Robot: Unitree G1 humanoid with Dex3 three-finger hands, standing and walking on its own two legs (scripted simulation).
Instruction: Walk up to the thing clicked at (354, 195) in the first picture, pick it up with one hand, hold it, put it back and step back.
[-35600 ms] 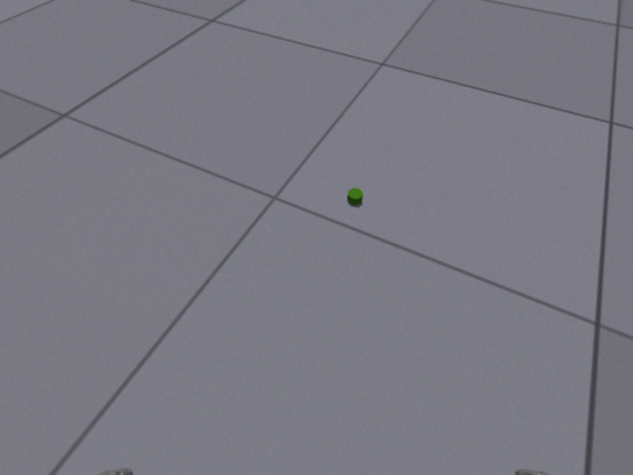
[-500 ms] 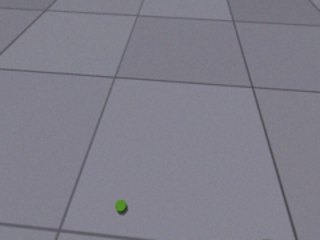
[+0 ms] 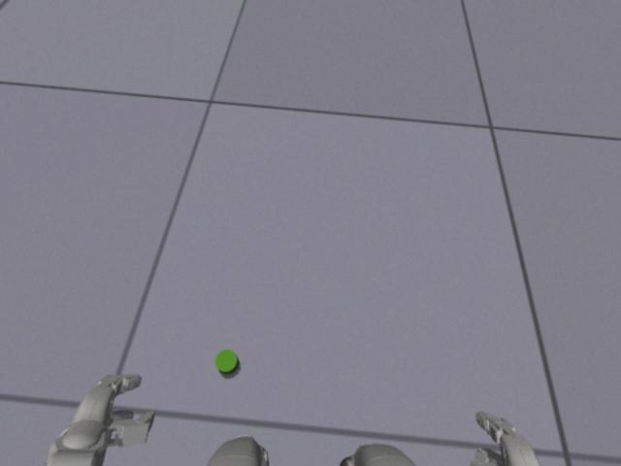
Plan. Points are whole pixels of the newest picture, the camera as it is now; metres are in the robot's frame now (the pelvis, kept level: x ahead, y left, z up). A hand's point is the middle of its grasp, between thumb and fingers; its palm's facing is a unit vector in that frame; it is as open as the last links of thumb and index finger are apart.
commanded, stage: rise first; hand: left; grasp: from above
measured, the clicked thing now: (227, 362) +0.38 +0.23 -0.74
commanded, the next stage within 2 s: none
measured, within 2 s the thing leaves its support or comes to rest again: neither
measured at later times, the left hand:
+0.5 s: hand (140, 458) +0.13 +0.27 -0.24, palm faces -0.22 -0.84 -0.49, open 14.2 cm
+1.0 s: hand (168, 406) +0.23 +0.30 -0.46, palm faces -0.45 -0.37 -0.81, open 14.1 cm
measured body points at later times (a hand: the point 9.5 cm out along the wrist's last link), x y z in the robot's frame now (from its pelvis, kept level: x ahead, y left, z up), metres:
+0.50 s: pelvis -0.01 +0.01 -0.09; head +0.10 +0.02 +0.34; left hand +0.14 +0.31 -0.21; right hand +0.17 -0.24 -0.19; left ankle +0.02 +0.13 -0.73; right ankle -0.02 -0.13 -0.73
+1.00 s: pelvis -0.08 +0.00 -0.31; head +0.12 +0.02 +0.09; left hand +0.25 +0.32 -0.41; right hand +0.09 -0.26 -0.44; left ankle +0.02 +0.13 -0.73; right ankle -0.02 -0.13 -0.73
